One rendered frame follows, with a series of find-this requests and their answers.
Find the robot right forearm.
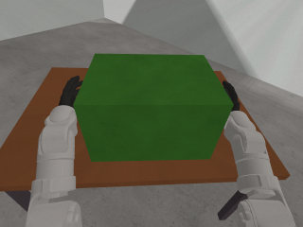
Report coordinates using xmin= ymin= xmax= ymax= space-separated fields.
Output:
xmin=223 ymin=111 xmax=296 ymax=227

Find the robot right hand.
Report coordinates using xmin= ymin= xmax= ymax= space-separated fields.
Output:
xmin=223 ymin=80 xmax=241 ymax=112

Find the right robot upper arm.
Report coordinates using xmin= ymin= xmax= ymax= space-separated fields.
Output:
xmin=237 ymin=199 xmax=294 ymax=227

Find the robot left forearm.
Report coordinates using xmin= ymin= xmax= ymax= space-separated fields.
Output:
xmin=24 ymin=105 xmax=78 ymax=227

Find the table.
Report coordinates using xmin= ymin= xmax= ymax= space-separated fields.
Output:
xmin=0 ymin=67 xmax=291 ymax=220

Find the robot left hand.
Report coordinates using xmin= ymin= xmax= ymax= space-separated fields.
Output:
xmin=59 ymin=76 xmax=83 ymax=108

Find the carton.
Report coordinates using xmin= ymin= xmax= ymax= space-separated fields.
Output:
xmin=73 ymin=53 xmax=234 ymax=162

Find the left robot upper arm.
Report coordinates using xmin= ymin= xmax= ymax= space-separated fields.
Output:
xmin=26 ymin=201 xmax=82 ymax=227

